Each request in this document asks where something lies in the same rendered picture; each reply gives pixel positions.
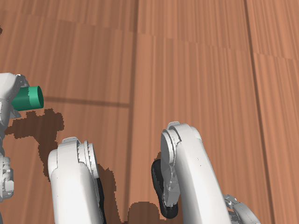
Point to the right robot foot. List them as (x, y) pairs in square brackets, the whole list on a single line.
[(158, 183)]

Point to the left robot hand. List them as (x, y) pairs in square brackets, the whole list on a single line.
[(10, 85)]

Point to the left robot foot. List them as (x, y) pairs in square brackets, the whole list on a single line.
[(101, 203)]

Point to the right robot hand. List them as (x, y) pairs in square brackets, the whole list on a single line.
[(242, 214)]

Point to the left robot arm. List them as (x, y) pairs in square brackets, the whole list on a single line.
[(6, 173)]

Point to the bottle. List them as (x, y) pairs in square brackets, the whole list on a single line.
[(28, 98)]

